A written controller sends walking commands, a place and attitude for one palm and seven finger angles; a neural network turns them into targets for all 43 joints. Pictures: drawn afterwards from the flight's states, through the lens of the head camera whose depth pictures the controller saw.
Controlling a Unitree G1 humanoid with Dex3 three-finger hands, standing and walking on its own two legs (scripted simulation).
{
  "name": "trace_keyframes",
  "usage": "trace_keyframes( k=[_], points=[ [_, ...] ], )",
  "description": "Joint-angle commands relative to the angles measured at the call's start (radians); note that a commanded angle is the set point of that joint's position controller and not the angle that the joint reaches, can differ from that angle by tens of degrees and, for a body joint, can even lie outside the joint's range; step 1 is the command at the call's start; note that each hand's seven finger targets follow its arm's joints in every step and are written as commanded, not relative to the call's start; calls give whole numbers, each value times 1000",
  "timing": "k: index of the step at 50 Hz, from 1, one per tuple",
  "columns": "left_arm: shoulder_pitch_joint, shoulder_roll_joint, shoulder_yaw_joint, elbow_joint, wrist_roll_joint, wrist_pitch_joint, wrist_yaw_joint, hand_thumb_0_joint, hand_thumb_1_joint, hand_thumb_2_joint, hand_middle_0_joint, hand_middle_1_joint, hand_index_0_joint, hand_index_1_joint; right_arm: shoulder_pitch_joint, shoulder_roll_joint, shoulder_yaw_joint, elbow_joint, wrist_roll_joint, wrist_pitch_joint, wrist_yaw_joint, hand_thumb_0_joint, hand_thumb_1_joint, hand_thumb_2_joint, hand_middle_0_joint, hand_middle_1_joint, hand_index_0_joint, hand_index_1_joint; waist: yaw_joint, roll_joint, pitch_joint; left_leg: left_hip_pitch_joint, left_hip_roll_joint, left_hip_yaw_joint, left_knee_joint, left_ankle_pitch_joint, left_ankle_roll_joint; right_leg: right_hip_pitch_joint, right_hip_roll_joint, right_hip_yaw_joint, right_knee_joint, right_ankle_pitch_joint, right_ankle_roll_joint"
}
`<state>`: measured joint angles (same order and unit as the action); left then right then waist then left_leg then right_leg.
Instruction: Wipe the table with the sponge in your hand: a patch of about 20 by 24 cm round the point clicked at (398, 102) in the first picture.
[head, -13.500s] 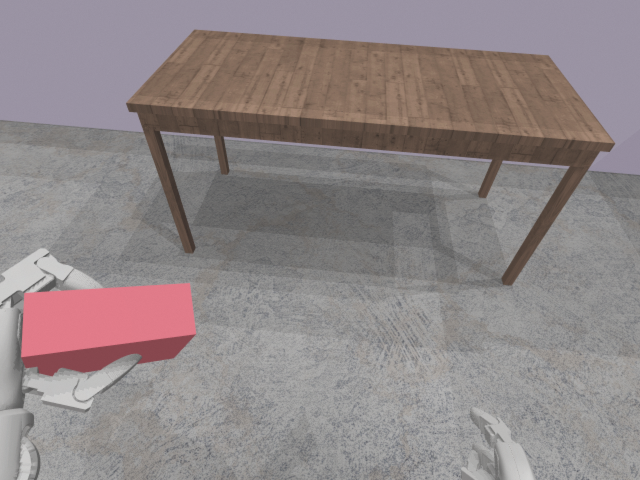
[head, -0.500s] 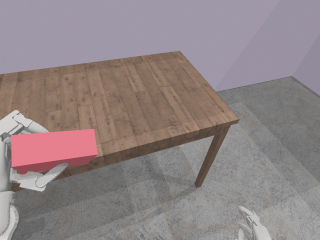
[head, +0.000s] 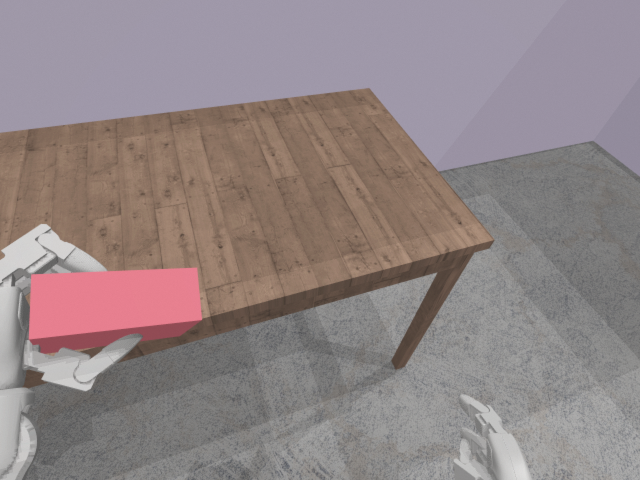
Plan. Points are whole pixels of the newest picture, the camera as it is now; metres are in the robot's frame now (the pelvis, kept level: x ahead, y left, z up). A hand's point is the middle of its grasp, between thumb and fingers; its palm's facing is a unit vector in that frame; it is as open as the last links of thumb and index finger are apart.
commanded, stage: shuffle to correct the standing spot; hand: left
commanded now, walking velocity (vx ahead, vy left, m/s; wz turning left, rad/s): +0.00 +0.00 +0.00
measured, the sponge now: (143, 308) +0.24 +0.21 +0.13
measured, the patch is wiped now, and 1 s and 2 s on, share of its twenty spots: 0.00 0.00 0.00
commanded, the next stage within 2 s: come to a stop and stand still in 1.40 s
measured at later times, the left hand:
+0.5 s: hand (93, 286) +0.24 +0.25 +0.16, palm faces +0.44 -0.83 -0.35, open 9.4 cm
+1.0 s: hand (95, 275) +0.26 +0.25 +0.15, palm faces +0.42 -0.83 -0.37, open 9.4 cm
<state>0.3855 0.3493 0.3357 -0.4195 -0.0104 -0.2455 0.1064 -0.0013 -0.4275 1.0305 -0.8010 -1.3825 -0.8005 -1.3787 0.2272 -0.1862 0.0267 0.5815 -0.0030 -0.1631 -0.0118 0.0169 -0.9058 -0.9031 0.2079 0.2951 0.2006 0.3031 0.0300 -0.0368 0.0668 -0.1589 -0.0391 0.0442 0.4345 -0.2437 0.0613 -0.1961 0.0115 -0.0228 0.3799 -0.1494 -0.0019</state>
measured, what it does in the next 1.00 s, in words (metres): steps on the spot: left foot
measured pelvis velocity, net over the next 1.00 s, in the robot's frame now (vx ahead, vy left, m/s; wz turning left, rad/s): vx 0.06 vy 0.00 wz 0.01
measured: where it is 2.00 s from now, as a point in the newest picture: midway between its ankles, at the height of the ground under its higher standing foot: outside the picture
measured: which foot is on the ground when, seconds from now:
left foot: down 0.00-0.84, up 0.86-0.98, down 1.00-1.00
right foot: down 0.00-1.00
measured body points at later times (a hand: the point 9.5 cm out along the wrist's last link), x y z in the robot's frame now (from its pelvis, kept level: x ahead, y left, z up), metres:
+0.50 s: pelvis +0.03 -0.01 -0.01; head +0.04 +0.01 +0.44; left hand +0.22 +0.29 +0.17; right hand +0.20 -0.22 -0.09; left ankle +0.00 +0.07 -0.74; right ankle +0.04 -0.12 -0.74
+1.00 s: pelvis +0.06 +0.00 -0.02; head +0.08 +0.03 +0.43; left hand +0.23 +0.30 +0.17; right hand +0.23 -0.23 -0.09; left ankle +0.11 +0.12 -0.74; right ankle +0.04 -0.12 -0.74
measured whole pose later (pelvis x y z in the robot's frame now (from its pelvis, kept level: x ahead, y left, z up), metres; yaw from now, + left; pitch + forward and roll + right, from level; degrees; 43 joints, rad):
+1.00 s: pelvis +0.06 +0.00 -0.02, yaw +1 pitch -3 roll -1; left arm 0.48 0.35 0.38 -0.55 -0.04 -0.25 0.13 0.00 -0.43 1.03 -0.80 -1.38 -0.80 -1.38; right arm 0.21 -0.23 -0.01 0.57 0.01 -0.08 -0.02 0.02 -0.91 -0.90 0.21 0.29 0.20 0.30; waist 0.03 -0.03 0.09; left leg -0.34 0.03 -0.02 0.64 -0.28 0.03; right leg -0.19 0.01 -0.04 0.61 -0.36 -0.01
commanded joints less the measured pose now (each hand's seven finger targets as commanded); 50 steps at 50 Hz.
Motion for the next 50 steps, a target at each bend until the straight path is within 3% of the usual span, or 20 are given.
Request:
trace_keyframes(
  k=[1, 7, 14, 18, 21, 30, 33, 36, 38, 39, 40, 41, 42, 43, 44, 45, 47, 48, 49, 50],
  points=[
    [-62, 157, 105, -245, -20, -51, 16, 0, 100, 1300, -1200, -1600, -1200, -1600, -83, -128, -54, -163, 5, -32, -18, 0, -900, -900, 200, 300, 200, 300, -3, 95, -179, -32, 124, -109, -74, 315, -89, 158, -64, 52, 21, 235, -25],
    [-33, 172, 119, -295, -26, -51, 18, 0, 100, 1300, -1200, -1600, -1200, -1600, -91, -128, -60, -171, 5, -10, -18, 0, -900, -900, 200, 300, 200, 300, -4, 122, -202, -16, 132, -110, -59, 330, -95, 164, -62, 35, 48, 204, -31],
    [-71, 147, 94, -238, -21, -32, 24, 0, 100, 1300, -1200, -1600, -1200, -1600, -93, -139, -66, -163, 8, 12, -26, 0, -900, -900, 200, 300, 200, 300, -15, 132, -97, -142, 164, -176, -125, -109, -19, 86, -31, 23, 87, -70, -40],
    [-134, 151, 80, -249, -12, -34, 27, 0, 100, 1300, -1200, -1600, -1200, -1600, -94, -141, -65, -154, 8, 11, -29, 0, -900, -900, 200, 300, 200, 300, -19, 160, -88, -101, 173, -194, -93, 16, -21, 51, -21, -5, 116, -31, -43],
    [-127, 154, 81, -248, -12, -35, 30, 0, 100, 1300, -1200, -1600, -1200, -1600, -97, -136, -63, -151, 7, 11, -28, 0, -900, -900, 200, 300, 200, 300, -21, 115, -124, -94, 143, -155, -10, 141, -28, 96, -43, 14, 104, 61, -63],
    [7, 221, 179, -287, -44, -40, 35, 0, 100, 1300, -1200, -1600, -1200, -1600, -100, -130, -74, -152, 14, 28, -22, 0, -900, -900, 200, 300, 200, 300, -33, 24, -173, -103, 70, -77, 170, 181, -33, 112, -162, 190, 101, 167, -149],
    [22, 216, 186, -291, -47, -46, 34, 0, 100, 1300, -1200, -1600, -1200, -1600, -97, -133, -71, -153, 10, 34, -24, 0, -900, -900, 200, 300, 200, 300, -36, 77, -172, -46, 98, -112, 89, 263, -19, 74, -109, 114, 173, 183, -110],
    [31, 201, 168, -315, -40, -48, 28, 0, 100, 1300, -1200, -1600, -1200, -1600, -105, -131, -65, -159, 9, 37, -27, 0, -900, -900, 200, 300, 200, 300, -37, 220, -162, 38, 171, -197, 44, 474, 0, -9, -27, -16, 245, 72, -54],
    [24, 208, 175, -304, -32, -45, 25, 0, 100, 1300, -1200, -1600, -1200, -1600, -100, -134, -72, -162, 8, 35, -21, 0, -900, -900, 200, 300, 200, 300, -26, 188, -173, -4, 166, -162, 121, 565, -12, 83, -15, -41, 137, 67, -62],
    [22, 211, 180, -298, -32, -42, 26, 0, 100, 1300, -1200, -1600, -1200, -1600, -98, -140, -78, -164, 13, 35, -18, 0, -900, -900, 200, 300, 200, 300, -18, 125, -202, -90, 138, -121, 218, 559, -24, 205, -36, -3, 109, 203, -86],
    [36, 218, 182, -303, -37, -37, 31, 0, 100, 1300, -1200, -1600, -1200, -1600, -105, -135, -80, -168, 24, 34, -18, 0, -900, -900, 200, 300, 200, 300, -12, 28, -238, -174, 79, -62, 380, 519, -46, 300, -108, 99, 110, 350, -142],
    [49, 202, 170, -289, -47, -36, 32, 0, 100, 1300, -1200, -1600, -1200, -1600, -96, -145, -91, -170, 23, 31, -16, 0, -900, -900, 200, 300, 200, 300, -2, -114, -242, -323, 10, -10, 566, 343, -52, 365, -223, 264, 77, 439, -229],
    [40, 193, 168, -291, -58, -48, 33, 0, 100, 1300, -1200, -1600, -1200, -1600, -98, -146, -99, -176, 29, 25, -11, 0, -900, -900, 200, 300, 200, 300, 8, -174, -204, -465, -6, -42, 690, -109, -53, 396, -341, 396, 30, 513, -311],
    [52, 188, 173, -282, -55, -59, 38, 0, 100, 1300, -1200, -1600, -1200, -1600, -88, -147, -92, -160, 25, 29, -9, 0, -900, -900, 200, 300, 200, 300, 12, -108, -157, -528, 58, -133, 687, -269, -34, 355, -394, 433, 18, 462, -316],
    [53, 195, 179, -280, -51, -60, 35, 0, 100, 1300, -1200, -1600, -1200, -1600, -76, -145, -87, -152, 26, 43, -7, 0, -900, -900, 200, 300, 200, 300, 2, -25, -95, -485, 119, -193, 612, -304, -25, 217, -385, 395, 15, 381, -272],
    [30, 203, 175, -315, -42, -56, 33, 0, 100, 1300, -1200, -1600, -1200, -1600, -94, -133, -76, -149, 24, 58, -2, 0, -900, -900, 200, 300, 200, 300, -6, 34, -80, -387, 141, -184, 451, -300, -17, 131, -349, 337, 33, 323, -233],
    [-38, 172, 134, -333, -35, -57, 34, 0, 100, 1300, -1200, -1600, -1200, -1600, -91, -90, -52, -132, 9, 53, -9, 0, -900, -900, 200, 300, 200, 300, -46, 45, -116, -46, 61, -16, 160, -30, -32, -85, -194, 109, 59, 88, -145],
    [-53, 161, 118, -323, -34, -53, 33, 0, 100, 1300, -1200, -1600, -1200, -1600, -96, -101, -58, -124, 9, 40, -17, 0, -900, -900, 200, 300, 200, 300, -52, 104, -136, 81, 17, 20, 97, 68, -44, -126, -118, 35, 146, 8, -112],
    [-66, 160, 113, -320, -31, -51, 37, 0, 100, 1300, -1200, -1600, -1200, -1600, -96, -121, -73, -126, 7, 29, -27, 0, -900, -900, 200, 300, 200, 300, -50, 167, -150, 196, 63, -57, 29, 110, -18, -196, -75, 19, 287, -25, -80],
    [-66, 162, 104, -344, -26, -48, 44, 0, 100, 1300, -1200, -1600, -1200, -1600, -108, -152, -87, -139, 6, 25, -35, 0, -900, -900, 200, 300, 200, 300, -46, 312, -144, 255, 250, -323, -66, 102, 62, -345, -7, -13, 507, -262, -27]
  ],
)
